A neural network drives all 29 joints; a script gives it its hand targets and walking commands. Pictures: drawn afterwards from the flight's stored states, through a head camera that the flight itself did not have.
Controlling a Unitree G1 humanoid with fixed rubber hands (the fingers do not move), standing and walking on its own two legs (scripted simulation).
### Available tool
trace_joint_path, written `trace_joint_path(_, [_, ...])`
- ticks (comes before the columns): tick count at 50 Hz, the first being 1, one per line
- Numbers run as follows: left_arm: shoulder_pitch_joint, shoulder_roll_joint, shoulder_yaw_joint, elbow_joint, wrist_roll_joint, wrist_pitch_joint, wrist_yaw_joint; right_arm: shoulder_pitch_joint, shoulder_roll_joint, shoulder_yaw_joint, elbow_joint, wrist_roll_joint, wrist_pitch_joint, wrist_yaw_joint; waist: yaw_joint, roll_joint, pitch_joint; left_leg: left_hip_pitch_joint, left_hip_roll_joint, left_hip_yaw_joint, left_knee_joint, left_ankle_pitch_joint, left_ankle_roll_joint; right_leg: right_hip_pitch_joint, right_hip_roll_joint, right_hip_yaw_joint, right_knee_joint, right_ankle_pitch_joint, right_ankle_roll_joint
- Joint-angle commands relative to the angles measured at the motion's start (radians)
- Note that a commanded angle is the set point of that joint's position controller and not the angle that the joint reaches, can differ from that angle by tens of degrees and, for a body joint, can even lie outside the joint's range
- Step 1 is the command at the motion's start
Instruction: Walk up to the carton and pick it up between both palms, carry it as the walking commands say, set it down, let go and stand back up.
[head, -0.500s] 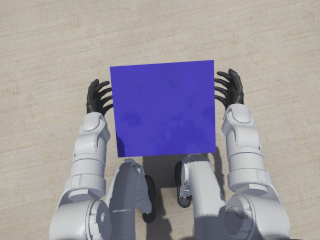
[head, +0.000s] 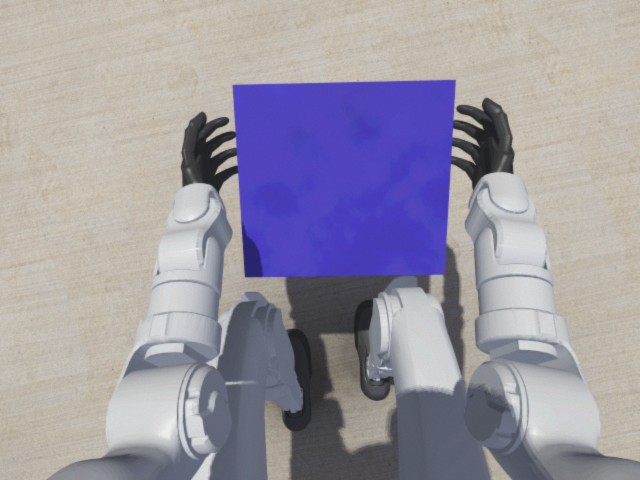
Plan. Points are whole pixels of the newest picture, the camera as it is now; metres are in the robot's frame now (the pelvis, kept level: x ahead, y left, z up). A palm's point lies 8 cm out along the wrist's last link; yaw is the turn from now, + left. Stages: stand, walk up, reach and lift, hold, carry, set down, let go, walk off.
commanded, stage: set down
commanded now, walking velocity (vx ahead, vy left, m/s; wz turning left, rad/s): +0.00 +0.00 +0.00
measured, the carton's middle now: (340, 178) +0.48 -0.03 -0.21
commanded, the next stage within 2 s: none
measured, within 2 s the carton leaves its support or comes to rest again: neither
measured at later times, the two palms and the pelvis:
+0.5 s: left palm (219, 188) +0.47 +0.14 -0.19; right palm (454, 175) +0.47 -0.19 -0.19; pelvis +0.00 +0.00 -0.06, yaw +1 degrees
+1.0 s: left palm (252, 177) +0.51 +0.11 -0.26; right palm (465, 170) +0.49 -0.23 -0.26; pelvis -0.01 -0.01 -0.11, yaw +2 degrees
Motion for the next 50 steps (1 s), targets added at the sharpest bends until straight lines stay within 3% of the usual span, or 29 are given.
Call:
trace_joint_path(1, [-0.85, -0.69, -0.578, -0.089, -0.095, -0.003, -0.3, -0.67, 0.839, 0.629, 0.098, 0.129, 0.005, 0.246, 0.004, -0.073, -1.137, 0.084, -0.16, -0.234, -0.194, 0.091, -0.046, 0.511, 0.098, 0.099, -0.101, 0.059, 0.038])
trace_joint_path(2, [-0.857, -0.717, -0.585, -0.084, -0.101, 0.002, -0.304, -0.702, 0.826, 0.631, 0.069, 0.143, -0.001, 0.242, -0.009, -0.055, -1.177, 0.073, -0.16, -0.235, -0.183, 0.098, -0.047, 0.532, 0.098, 0.107, -0.096, 0.071, 0.032])
trace_joint_path(3, [-0.861, -0.71, -0.572, -0.059, -0.09, 0.005, -0.304, -0.7, 0.825, 0.623, 0.108, 0.143, 0.007, 0.242, 0.006, -0.048, -1.133, 0.036, -0.161, -0.23, -0.179, 0.079, -0.048, 0.518, 0.095, 0.11, -0.09, 0.047, 0.034])
trace_joint_path(4, [-0.894, -0.68, -0.581, -0.093, -0.105, 0.002, -0.302, -0.68, 0.839, 0.615, 0.134, 0.131, 0.016, 0.24, -0.009, -0.079, -1.149, 0.032, -0.158, -0.228, -0.169, 0.071, -0.046, 0.534, 0.095, 0.106, -0.085, 0.046, 0.036])
trace_joint_path(6, [-0.888, -0.665, -0.568, -0.047, -0.092, 0.01, -0.309, -0.689, 0.816, 0.598, 0.154, 0.13, 0.02, 0.235, -0.015, -0.062, -1.108, -0.007, -0.156, -0.222, -0.146, 0.046, -0.044, 0.487, 0.09, 0.109, -0.075, 0.004, 0.038])
trace_joint_path(7, [-0.907, -0.667, -0.585, -0.093, -0.106, 0.001, -0.313, -0.678, 0.852, 0.601, 0.135, 0.136, 0.016, 0.233, -0.01, -0.066, -1.146, -0.005, -0.153, -0.22, -0.134, 0.065, -0.039, 0.5, 0.093, 0.12, -0.064, 0.037, 0.034])
trace_joint_path(10, [-0.913, -0.646, -0.587, -0.075, -0.11, -0.009, -0.307, -0.723, 0.836, 0.615, 0.107, 0.146, 0.001, 0.231, -0.001, -0.087, -1.171, -0.004, -0.153, -0.216, -0.109, 0.089, -0.04, 0.476, 0.092, 0.105, -0.035, 0.072, 0.041])
trace_joint_path(11, [-0.943, -0.664, -0.609, -0.084, -0.125, -0.008, -0.305, -0.692, 0.803, 0.588, 0.15, 0.135, 0.002, 0.229, -0.042, -0.058, -1.152, -0.035, -0.153, -0.215, -0.102, 0.073, -0.049, 0.47, 0.091, 0.101, -0.025, 0.074, 0.031])
trace_joint_path(12, [-0.917, -0.656, -0.6, -0.048, -0.12, -0.008, -0.307, -0.733, 0.798, 0.597, 0.123, 0.14, -0.003, 0.227, -0.02, -0.071, -1.151, -0.042, -0.155, -0.213, -0.097, 0.075, -0.045, 0.454, 0.089, 0.091, -0.015, 0.078, 0.036])
trace_joint_path(13, [-0.935, -0.658, -0.602, -0.072, -0.127, -0.012, -0.307, -0.725, 0.809, 0.596, 0.119, 0.143, -0.002, 0.227, -0.031, -0.071, -1.162, -0.033, -0.152, -0.218, -0.093, 0.079, -0.04, 0.463, 0.09, 0.1, -0.015, 0.08, 0.033])
trace_joint_path(16, [-0.949, -0.655, -0.641, -0.085, -0.151, -0.021, -0.292, -0.729, 0.782, 0.611, 0.107, 0.158, -0.015, 0.221, -0.05, -0.055, -1.191, 0.007, -0.151, -0.226, -0.075, 0.107, -0.041, 0.408, 0.088, 0.075, 0.022, 0.112, 0.034])
trace_joint_path(17, [-0.966, -0.654, -0.64, -0.068, -0.14, -0.016, -0.288, -0.716, 0.77, 0.586, 0.155, 0.145, -0.011, 0.222, -0.06, -0.039, -1.148, -0.02, -0.153, -0.223, -0.081, 0.079, -0.048, 0.386, 0.089, 0.068, 0.03, 0.101, 0.031])
trace_joint_path(18, [-0.954, -0.64, -0.633, -0.058, -0.139, -0.015, -0.287, -0.732, 0.758, 0.596, 0.137, 0.16, -0.016, 0.222, -0.04, -0.041, -1.152, -0.03, -0.149, -0.22, -0.068, 0.075, -0.047, 0.4, 0.083, 0.075, 0.032, 0.098, 0.032])
trace_joint_path(19, [-0.945, -0.646, -0.651, -0.061, -0.146, -0.021, -0.281, -0.735, 0.756, 0.609, 0.127, 0.159, -0.018, 0.223, -0.052, -0.05, -1.165, -0.01, -0.149, -0.227, -0.062, 0.093, -0.046, 0.386, 0.079, 0.065, 0.051, 0.109, 0.034])
trace_joint_path(20, [-0.927, -0.647, -0.658, -0.033, -0.134, -0.016, -0.277, -0.701, 0.734, 0.59, 0.154, 0.16, -0.023, 0.225, -0.059, -0.015, -1.127, -0.021, -0.149, -0.225, -0.057, 0.097, -0.051, 0.335, 0.083, 0.061, 0.057, 0.117, 0.03])
trace_joint_path(22, [-0.929, -0.626, -0.649, -0.044, -0.138, -0.025, -0.269, -0.72, 0.729, 0.599, 0.148, 0.165, -0.028, 0.223, -0.054, -0.048, -1.154, -0.001, -0.148, -0.229, -0.034, 0.135, -0.051, 0.345, 0.079, 0.055, 0.078, 0.14, 0.039])
trace_joint_path(23, [-0.936, -0.634, -0.677, -0.064, -0.149, -0.029, -0.258, -0.73, 0.707, 0.603, 0.118, 0.173, -0.038, 0.225, -0.067, -0.014, -1.173, 0.031, -0.146, -0.239, -0.031, 0.167, -0.054, 0.317, 0.073, 0.052, 0.099, 0.169, 0.032])
trace_joint_path(27, [-0.964, -0.617, -0.705, -0.083, -0.178, -0.041, -0.233, -0.737, 0.621, 0.607, 0.117, 0.183, -0.059, 0.221, -0.087, 0.007, -1.174, 0.046, -0.147, -0.247, 0.003, 0.216, -0.067, 0.288, 0.076, 0.046, 0.137, 0.211, 0.023])
trace_joint_path(33, [-0.957, -0.557, -0.725, -0.059, -0.188, -0.057, -0.193, -0.809, 0.522, 0.634, 0.096, 0.222, -0.086, 0.211, -0.09, -0.008, -1.215, 0.128, -0.138, -0.246, 0.059, 0.263, -0.063, 0.28, 0.066, 0.042, 0.189, 0.213, 0.027])
trace_joint_path(34, [-0.946, -0.555, -0.738, -0.049, -0.188, -0.058, -0.189, -0.806, 0.521, 0.635, 0.114, 0.237, -0.086, 0.214, -0.078, 0.002, -1.221, 0.134, -0.137, -0.252, 0.058, 0.264, -0.062, 0.271, 0.061, 0.04, 0.205, 0.221, 0.026])
trace_joint_path(35, [-0.99, -0.525, -0.744, -0.089, -0.201, -0.062, -0.183, -0.814, 0.506, 0.63, 0.1, 0.237, -0.088, 0.212, -0.101, -0.015, -1.261, 0.16, -0.138, -0.252, 0.062, 0.268, -0.062, 0.307, 0.058, 0.034, 0.207, 0.233, 0.028])
trace_joint_path(39, [-1.021, -0.427, -0.714, -0.096, -0.186, -0.077, -0.171, -0.772, 0.562, 0.617, 0.233, 0.267, -0.069, 0.219, -0.034, -0.041, -1.212, 0.148, -0.125, -0.223, 0.099, 0.248, -0.055, 0.315, 0.06, 0.046, 0.231, 0.207, 0.038])
trace_joint_path(40, [-1.022, -0.433, -0.716, -0.111, -0.184, -0.084, -0.168, -0.807, 0.587, 0.648, 0.187, 0.294, -0.077, 0.222, 0.001, -0.039, -1.259, 0.169, -0.124, -0.224, 0.11, 0.273, -0.045, 0.324, 0.065, 0.058, 0.24, 0.217, 0.037])
trace_joint_path(42, [-0.963, -0.449, -0.67, -0.002, -0.171, -0.074, -0.174, -0.816, 0.589, 0.633, 0.24, 0.293, -0.07, 0.232, 0.012, -0.068, -1.177, 0.14, -0.118, -0.227, 0.109, 0.261, -0.04, 0.297, 0.057, 0.05, 0.254, 0.202, 0.042])
trace_joint_path(43, [-0.937, -0.478, -0.646, 0.037, -0.154, -0.07, -0.18, -0.863, 0.58, 0.642, 0.211, 0.301, -0.075, 0.239, 0.028, -0.057, -1.151, 0.11, -0.118, -0.22, 0.125, 0.248, -0.036, 0.283, 0.062, 0.058, 0.257, 0.186, 0.039])
trace_joint_path(45, [-0.887, -0.46, -0.57, 0.17, -0.121, -0.056, -0.2, -0.887, 0.582, 0.624, 0.261, 0.281, -0.071, 0.247, 0.06, -0.102, -0.977, 0.004, -0.117, -0.21, 0.13, 0.153, -0.026, 0.253, 0.056, 0.067, 0.242, 0.103, 0.045])
trace_joint_path(47, [-0.89, -0.463, -0.524, 0.202, -0.109, -0.056, -0.218, -0.904, 0.589, 0.605, 0.277, 0.268, -0.067, 0.258, 0.062, -0.112, -0.889, -0.083, -0.114, -0.203, 0.156, 0.126, -0.025, 0.234, 0.057, 0.083, 0.25, 0.095, 0.043])
trace_joint_path(48, [-0.909, -0.427, -0.489, 0.237, -0.098, -0.047, -0.231, -0.881, 0.564, 0.551, 0.342, 0.233, -0.055, 0.264, 0.04, -0.118, -0.798, -0.148, -0.116, -0.2, 0.153, 0.076, -0.025, 0.204, 0.054, 0.073, 0.249, 0.062, 0.043])
trace_joint_path(50, [-0.892, -0.415, -0.428, 0.292, -0.076, -0.035, -0.254, -0.887, 0.548, 0.498, 0.381, 0.205, -0.046, 0.276, 0.033, -0.132, -0.7, -0.191, -0.113, -0.206, 0.162, 0.025, -0.013, 0.14, 0.05, 0.079, 0.247, -0.022, 0.034])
